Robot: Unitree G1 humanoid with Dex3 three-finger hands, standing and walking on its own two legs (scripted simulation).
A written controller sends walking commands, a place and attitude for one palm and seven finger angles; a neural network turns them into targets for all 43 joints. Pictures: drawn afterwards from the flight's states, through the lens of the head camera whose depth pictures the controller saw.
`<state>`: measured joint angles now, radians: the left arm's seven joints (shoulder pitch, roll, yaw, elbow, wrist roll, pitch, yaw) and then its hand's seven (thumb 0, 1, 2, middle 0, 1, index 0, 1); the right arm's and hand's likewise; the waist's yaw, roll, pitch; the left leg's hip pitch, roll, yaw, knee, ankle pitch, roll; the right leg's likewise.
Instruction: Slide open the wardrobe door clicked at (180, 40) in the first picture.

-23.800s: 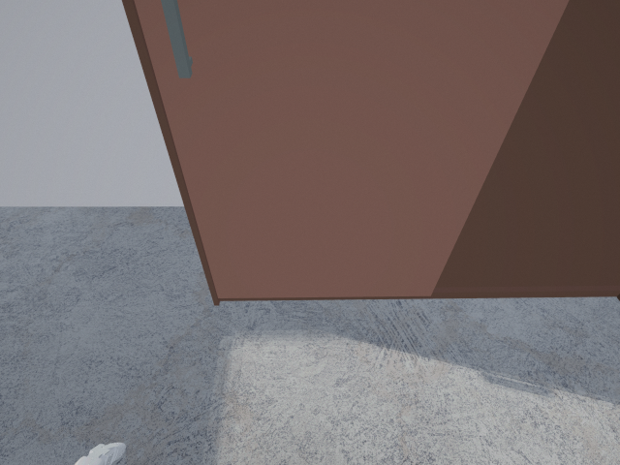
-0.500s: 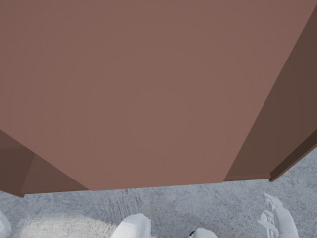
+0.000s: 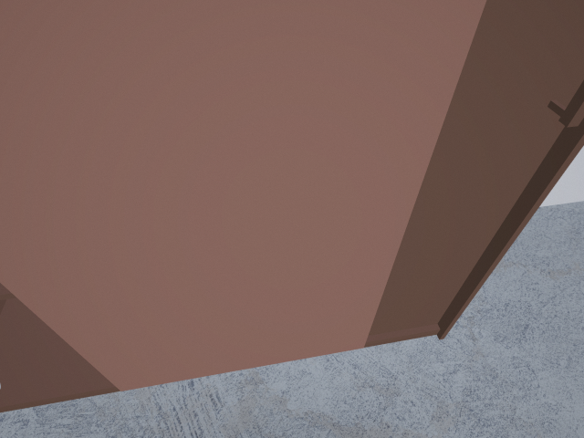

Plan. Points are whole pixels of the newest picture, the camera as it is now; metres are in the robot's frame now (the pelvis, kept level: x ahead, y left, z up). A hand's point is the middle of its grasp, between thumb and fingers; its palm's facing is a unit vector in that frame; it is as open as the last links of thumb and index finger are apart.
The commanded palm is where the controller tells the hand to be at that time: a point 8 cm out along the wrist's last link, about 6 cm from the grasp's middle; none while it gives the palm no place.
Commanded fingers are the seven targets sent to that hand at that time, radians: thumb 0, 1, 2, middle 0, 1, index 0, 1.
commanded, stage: stop walking and hold the door there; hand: left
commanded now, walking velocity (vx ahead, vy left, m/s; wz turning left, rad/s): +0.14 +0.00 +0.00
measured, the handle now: out of the picture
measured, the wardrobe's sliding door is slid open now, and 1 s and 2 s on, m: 0.48 0.48 0.48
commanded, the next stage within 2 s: loosen the grip on the handle in 1.68 s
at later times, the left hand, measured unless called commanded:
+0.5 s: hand out of the picture +0.37 +0.43 +0.25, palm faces +0.69 -0.70 -0.20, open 6.9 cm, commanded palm +0.31 +0.47 +0.20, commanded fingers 0.00 0.90 0.90 -0.45 -1.40 -0.45 -1.40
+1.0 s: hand out of the picture +0.37 +0.43 +0.24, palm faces +0.54 -0.82 -0.20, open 6.9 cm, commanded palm +0.32 +0.47 +0.20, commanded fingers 0.00 0.90 0.90 -0.45 -1.40 -0.45 -1.40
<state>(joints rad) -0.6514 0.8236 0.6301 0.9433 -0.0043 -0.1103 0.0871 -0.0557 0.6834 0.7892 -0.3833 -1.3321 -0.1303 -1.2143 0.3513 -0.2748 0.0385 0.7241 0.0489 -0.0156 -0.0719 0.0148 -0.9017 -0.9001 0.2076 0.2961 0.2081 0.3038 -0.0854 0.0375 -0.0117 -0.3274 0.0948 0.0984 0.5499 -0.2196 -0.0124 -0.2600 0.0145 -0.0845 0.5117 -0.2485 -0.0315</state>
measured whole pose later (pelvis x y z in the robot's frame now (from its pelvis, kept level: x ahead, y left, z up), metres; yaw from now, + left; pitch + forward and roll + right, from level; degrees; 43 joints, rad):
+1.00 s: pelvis -0.05 +0.11 -0.01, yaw +6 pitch +0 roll +2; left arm -0.80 0.55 0.33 0.64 -0.05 -0.13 0.08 -0.21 0.69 0.76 -0.46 -1.40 -0.12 -1.29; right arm 0.19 -0.19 0.07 0.67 0.05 -0.04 -0.06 0.01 -0.90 -0.90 0.21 0.30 0.21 0.30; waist 0.00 0.00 0.13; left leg -0.36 0.03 0.15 0.56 -0.20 0.02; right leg -0.35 -0.01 -0.12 0.73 -0.42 0.04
